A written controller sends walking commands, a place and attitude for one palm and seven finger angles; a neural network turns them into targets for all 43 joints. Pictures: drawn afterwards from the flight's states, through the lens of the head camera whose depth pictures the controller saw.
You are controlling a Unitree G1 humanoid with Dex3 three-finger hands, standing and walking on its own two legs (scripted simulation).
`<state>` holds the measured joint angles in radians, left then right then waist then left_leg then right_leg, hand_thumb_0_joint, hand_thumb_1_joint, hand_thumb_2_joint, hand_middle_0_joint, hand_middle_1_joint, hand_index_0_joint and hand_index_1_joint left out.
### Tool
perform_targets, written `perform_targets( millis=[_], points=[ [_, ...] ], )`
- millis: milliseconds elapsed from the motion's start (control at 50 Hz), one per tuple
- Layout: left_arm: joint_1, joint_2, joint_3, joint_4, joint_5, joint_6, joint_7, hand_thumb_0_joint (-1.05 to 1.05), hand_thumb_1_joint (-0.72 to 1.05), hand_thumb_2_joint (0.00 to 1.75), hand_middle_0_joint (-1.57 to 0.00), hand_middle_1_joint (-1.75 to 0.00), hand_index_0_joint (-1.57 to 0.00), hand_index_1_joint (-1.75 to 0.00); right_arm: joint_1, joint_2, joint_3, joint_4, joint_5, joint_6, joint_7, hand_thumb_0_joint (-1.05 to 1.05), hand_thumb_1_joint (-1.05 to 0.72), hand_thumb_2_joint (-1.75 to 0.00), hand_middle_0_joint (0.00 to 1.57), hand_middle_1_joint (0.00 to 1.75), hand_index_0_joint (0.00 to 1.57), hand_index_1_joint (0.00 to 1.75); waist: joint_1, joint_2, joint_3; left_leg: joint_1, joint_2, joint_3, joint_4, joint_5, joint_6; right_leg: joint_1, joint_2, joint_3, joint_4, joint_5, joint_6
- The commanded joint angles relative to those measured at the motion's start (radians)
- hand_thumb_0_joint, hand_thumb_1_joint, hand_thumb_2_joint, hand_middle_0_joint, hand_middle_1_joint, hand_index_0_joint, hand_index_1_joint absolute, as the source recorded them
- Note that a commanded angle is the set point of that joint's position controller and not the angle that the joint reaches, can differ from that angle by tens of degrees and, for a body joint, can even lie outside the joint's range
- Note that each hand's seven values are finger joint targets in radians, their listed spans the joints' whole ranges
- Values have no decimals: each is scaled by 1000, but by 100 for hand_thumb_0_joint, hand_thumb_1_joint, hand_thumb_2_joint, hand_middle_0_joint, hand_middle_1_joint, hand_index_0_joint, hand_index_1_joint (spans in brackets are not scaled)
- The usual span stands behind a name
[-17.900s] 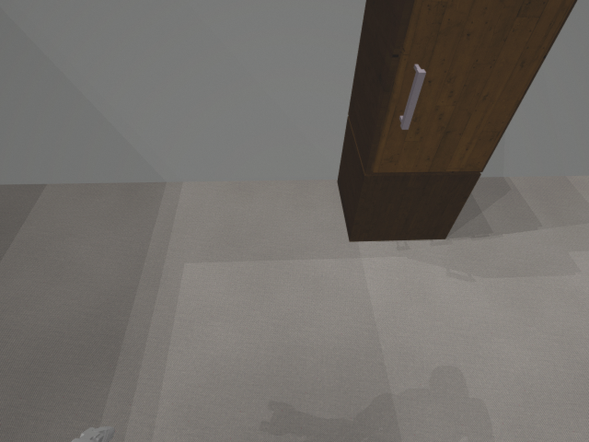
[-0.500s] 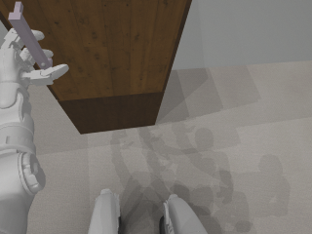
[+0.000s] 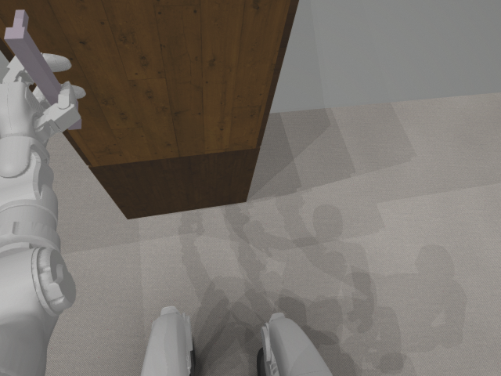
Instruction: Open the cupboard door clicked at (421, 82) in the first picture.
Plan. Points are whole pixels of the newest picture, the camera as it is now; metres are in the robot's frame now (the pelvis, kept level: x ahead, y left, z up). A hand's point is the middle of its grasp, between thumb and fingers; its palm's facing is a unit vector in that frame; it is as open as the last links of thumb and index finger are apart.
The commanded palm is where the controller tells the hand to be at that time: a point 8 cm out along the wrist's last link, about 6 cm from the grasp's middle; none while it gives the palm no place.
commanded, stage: pull the door open along its arc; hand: left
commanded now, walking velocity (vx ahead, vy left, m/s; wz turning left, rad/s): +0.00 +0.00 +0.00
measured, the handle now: (51, 77) +0.55 +0.27 +0.07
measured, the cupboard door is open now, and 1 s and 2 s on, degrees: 0 47 45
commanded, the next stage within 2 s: open thumb and fingers to let go in 0.90 s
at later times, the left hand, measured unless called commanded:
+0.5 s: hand (95, 173) +0.40 +0.19 +0.07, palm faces +0.23 -0.97 +0.03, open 5.8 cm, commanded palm +0.34 +0.22 +0.06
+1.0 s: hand (201, 253) +0.28 +0.05 +0.07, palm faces +0.41 -0.91 -0.05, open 5.9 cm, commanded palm +0.24 +0.10 +0.06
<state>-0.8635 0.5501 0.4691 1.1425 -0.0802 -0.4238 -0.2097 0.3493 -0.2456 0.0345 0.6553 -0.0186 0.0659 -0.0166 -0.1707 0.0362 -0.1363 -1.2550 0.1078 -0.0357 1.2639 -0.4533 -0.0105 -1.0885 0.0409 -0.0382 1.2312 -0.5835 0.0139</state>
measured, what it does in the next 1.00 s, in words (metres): shifts its weight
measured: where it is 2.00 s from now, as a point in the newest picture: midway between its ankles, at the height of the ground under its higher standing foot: outside the picture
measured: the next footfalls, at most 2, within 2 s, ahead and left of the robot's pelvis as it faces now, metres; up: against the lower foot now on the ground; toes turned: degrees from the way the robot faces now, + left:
none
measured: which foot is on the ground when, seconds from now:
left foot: down 0.00-1.00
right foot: down 0.00-1.00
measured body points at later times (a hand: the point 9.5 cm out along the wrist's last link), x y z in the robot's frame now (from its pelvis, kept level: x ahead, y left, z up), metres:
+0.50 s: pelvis +0.02 +0.00 +0.03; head +0.12 +0.01 +0.47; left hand +0.38 +0.24 +0.07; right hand +0.13 -0.25 -0.09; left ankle +0.06 +0.13 -0.62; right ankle +0.00 -0.14 -0.62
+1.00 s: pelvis +0.03 -0.04 +0.03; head +0.07 -0.05 +0.48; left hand +0.26 +0.10 +0.07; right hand +0.24 -0.22 -0.06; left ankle +0.06 +0.13 -0.62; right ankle +0.00 -0.14 -0.62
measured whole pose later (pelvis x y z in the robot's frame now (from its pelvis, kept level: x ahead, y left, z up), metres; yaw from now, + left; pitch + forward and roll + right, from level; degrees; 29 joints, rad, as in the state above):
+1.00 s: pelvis +0.03 -0.04 +0.03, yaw +6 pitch +15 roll +0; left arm 0.25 -0.08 -0.26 0.12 0.14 -0.34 0.56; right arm 0.17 -0.14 0.03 0.54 -0.08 -0.02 0.02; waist -0.01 0.03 -0.20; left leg -0.92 0.06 -0.06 1.11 -0.44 -0.06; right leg -0.77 0.00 -0.08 1.15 -0.64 -0.05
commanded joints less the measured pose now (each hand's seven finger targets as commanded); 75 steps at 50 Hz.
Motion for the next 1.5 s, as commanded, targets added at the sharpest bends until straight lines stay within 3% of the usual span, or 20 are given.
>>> perform_targets(
  millis=[0,80,180,320,340,380,500,540,620,680,760,820,880,960,980,1060,1100,1380,1440,1480],
  points=[
    [-352,245,21,-253,-17,-85,0,0,90,90,-40,-135,-40,-135,157,-193,-77,-52,-4,-10,-7,0,-90,-90,20,30,20,30,33,170,-539,622,-46,-31,-123,320,29,41,27,-15,-173,310,-36],
    [-235,190,1,-300,-38,-92,-8,0,90,90,-40,-135,-40,-135,145,-186,-82,-68,0,-5,0,0,-90,-90,20,30,20,30,58,162,-536,639,-52,-20,-138,345,28,81,29,-15,-179,344,-38],
    [-14,116,-18,-402,-75,-80,-12,0,90,90,-40,-135,-40,-135,115,-177,-92,-102,15,0,7,0,-90,-90,20,30,20,30,88,85,-522,612,-66,6,-165,352,32,183,29,-13,-199,414,-32],
    [253,-47,-113,-610,-120,-80,14,0,90,90,-40,-135,-40,-135,50,-155,-101,-146,29,-11,16,0,-90,-90,20,30,20,30,109,59,-439,624,-77,26,-206,366,29,235,23,-18,-224,471,-26],
    [291,-76,-88,-653,-145,-81,55,0,90,90,-40,-135,-40,-135,39,-145,-103,-153,26,-18,17,0,-90,-90,20,30,20,30,137,53,-450,625,-78,30,-213,367,25,257,21,-21,-226,471,-24],
    [409,-163,-118,-724,-149,-79,150,0,90,90,-40,-135,-40,-135,16,-128,-101,-169,21,-32,22,0,-90,-90,20,30,20,30,157,57,-420,634,-78,32,-226,390,18,265,22,-30,-226,477,-26],
    [589,-371,-263,-917,-50,-86,450,0,90,90,-40,-135,-40,-135,-56,-92,-98,-196,-16,-46,45,0,-90,-90,20,30,20,30,168,-4,-376,619,-81,35,-243,366,9,305,8,-39,-222,463,-23],
    [634,-449,-350,-967,4,-88,527,0,90,90,-40,-135,-40,-135,-81,-83,-97,-205,-28,-48,56,0,-90,-90,20,30,20,30,162,-9,-360,621,-83,33,-246,350,7,306,3,-42,-221,449,-26],
    [725,-539,-457,-1045,103,-79,668,0,90,90,-40,-135,-40,-135,-129,-66,-98,-225,-45,-50,64,0,-90,-90,20,30,20,30,163,-34,-346,604,-89,34,-243,314,11,324,-7,-38,-226,435,-27],
    [777,-606,-541,-1091,174,-60,753,0,90,90,-40,-135,-40,-135,-151,-52,-93,-235,-56,-55,63,0,-90,-90,20,30,20,30,159,-57,-325,591,-93,25,-246,280,14,327,-9,-36,-236,402,-32],
    [908,-702,-655,-1147,233,-16,785,0,90,90,-40,-135,-40,-135,-193,-25,-77,-255,-64,-77,52,0,-90,-90,20,30,20,30,162,-50,-313,601,-99,29,-257,255,14,345,-16,-38,-260,385,-39],
    [1011,-723,-698,-1195,253,13,783,0,90,90,-40,-135,-40,-135,-209,-10,-66,-269,-65,-96,41,0,-90,-90,20,30,20,30,165,-71,-289,588,-103,29,-255,244,18,365,-25,-28,-278,402,-37],
    [1113,-765,-740,-1232,230,39,771,0,90,90,-40,-135,-40,-135,-236,-2,-56,-280,-59,-119,37,0,-90,-90,20,30,20,30,170,-91,-272,575,-108,27,-249,229,19,385,-29,-19,-298,414,-32],
    [950,-746,-696,-1203,217,44,804,0,90,90,-40,-135,-40,-135,-255,-2,-50,-243,-64,-136,24,0,-90,-90,20,30,20,30,148,-100,-213,534,-112,17,-217,165,15,316,-46,4,-310,355,-17],
    [848,-713,-667,-1182,223,39,818,0,90,90,-40,-135,-40,-135,-252,-3,-49,-223,-65,-135,18,0,-90,-90,20,30,20,30,132,-109,-174,510,-110,9,-209,149,15,290,-48,8,-315,314,-17],
    [897,-702,-640,-1149,212,15,805,0,62,78,-38,-132,-38,-132,-250,-1,-57,-220,-70,-141,14,0,-90,-90,20,30,20,30,159,-118,-256,500,-119,16,-199,150,14,335,-69,49,-320,369,-4],
    [884,-687,-639,-1163,205,6,787,0,48,72,-37,-130,-37,-130,-236,-5,-63,-221,-67,-139,13,0,-90,-90,20,30,20,30,154,-135,-279,490,-120,15,-195,161,15,370,-83,77,-327,429,8],
    [910,-613,-558,-1124,151,-49,737,0,-50,30,-30,-120,-30,-120,-220,-18,-75,-210,-64,-118,8,0,-90,-90,20,30,20,30,160,-169,-251,433,-117,7,-186,159,14,414,-107,127,-334,501,22],
    [903,-629,-568,-1115,144,-57,738,0,-50,30,-29,-115,-29,-115,-226,-19,-75,-211,-64,-114,9,0,-90,-90,20,30,20,30,161,-152,-256,442,-119,11,-192,148,15,399,-101,115,-330,461,18],
    [914,-610,-544,-1105,144,-60,741,0,-50,30,-27,-105,-27,-105,-219,-21,-78,-208,-66,-113,7,0,-90,-90,20,30,20,30,166,-178,-267,441,-117,8,-190,160,15,409,-99,116,-327,476,18]
  ],
)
